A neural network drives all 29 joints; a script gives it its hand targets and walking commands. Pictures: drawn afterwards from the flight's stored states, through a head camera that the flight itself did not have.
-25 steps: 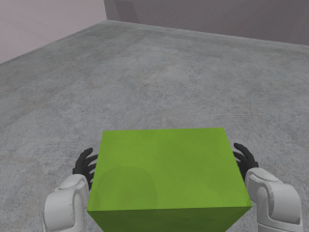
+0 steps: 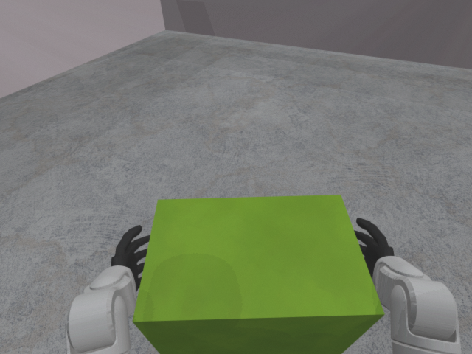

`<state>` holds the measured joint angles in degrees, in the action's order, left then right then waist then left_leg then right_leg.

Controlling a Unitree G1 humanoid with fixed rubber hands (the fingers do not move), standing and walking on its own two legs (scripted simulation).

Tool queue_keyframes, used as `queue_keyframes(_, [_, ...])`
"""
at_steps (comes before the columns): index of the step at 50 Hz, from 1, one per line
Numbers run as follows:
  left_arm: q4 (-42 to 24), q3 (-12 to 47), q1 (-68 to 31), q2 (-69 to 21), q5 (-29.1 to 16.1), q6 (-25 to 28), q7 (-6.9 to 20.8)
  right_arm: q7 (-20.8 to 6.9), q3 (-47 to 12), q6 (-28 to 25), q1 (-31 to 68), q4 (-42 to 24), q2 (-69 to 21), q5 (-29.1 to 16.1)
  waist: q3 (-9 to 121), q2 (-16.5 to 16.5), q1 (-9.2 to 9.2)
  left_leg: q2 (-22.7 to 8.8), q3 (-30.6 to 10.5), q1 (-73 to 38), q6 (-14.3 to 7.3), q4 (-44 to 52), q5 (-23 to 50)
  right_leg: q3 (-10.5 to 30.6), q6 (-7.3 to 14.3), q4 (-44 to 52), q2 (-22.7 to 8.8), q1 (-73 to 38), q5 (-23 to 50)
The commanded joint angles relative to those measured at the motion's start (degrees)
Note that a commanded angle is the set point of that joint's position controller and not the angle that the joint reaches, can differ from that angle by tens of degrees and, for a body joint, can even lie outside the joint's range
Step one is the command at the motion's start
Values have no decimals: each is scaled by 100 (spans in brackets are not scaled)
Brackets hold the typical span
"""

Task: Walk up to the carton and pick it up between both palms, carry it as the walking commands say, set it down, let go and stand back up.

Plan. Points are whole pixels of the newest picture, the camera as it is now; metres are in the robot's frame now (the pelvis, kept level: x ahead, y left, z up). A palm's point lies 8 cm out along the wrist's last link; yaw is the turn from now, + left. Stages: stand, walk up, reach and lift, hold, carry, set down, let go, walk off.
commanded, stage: carry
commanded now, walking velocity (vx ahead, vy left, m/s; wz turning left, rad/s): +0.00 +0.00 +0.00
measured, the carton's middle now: (250, 284) +0.25 +0.00 +0.02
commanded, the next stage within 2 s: none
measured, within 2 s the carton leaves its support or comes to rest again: neither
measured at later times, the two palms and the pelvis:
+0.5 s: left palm (127, 275) +0.24 +0.19 +0.08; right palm (377, 265) +0.25 -0.19 +0.08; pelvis +0.00 +0.00 +0.00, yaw +0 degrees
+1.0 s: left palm (127, 275) +0.25 +0.19 +0.08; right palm (375, 265) +0.25 -0.19 +0.08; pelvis +0.00 +0.00 +0.00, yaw +0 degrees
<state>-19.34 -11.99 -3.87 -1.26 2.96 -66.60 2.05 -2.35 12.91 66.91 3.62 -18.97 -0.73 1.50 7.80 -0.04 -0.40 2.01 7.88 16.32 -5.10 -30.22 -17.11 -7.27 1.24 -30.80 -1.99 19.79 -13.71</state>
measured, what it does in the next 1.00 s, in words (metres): stands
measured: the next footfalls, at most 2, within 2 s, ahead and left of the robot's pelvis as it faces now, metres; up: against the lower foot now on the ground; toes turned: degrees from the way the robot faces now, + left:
none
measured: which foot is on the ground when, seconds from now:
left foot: down 0.00-1.00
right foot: down 0.00-1.00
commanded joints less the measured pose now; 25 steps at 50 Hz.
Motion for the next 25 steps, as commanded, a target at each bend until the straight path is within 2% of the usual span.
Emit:
queue_keyframes(1, [-767, 4151, -2587, -4144, -1732, 29, 1031, -914, -4097, -24, 2634, -792, -4087, -1677, 946, 1, 0, -1030, -1058, -264, 106, 577, 1352, 782, 127, 343, -644, -482, 713])
queue_keyframes(25, [-579, 4012, -2548, -4030, -1603, 275, 1017, -879, -3952, -274, 2615, -594, -4003, -1510, 967, -8, -14, -1037, -1064, -269, 92, 591, 1317, 787, 118, 377, -635, -487, 747])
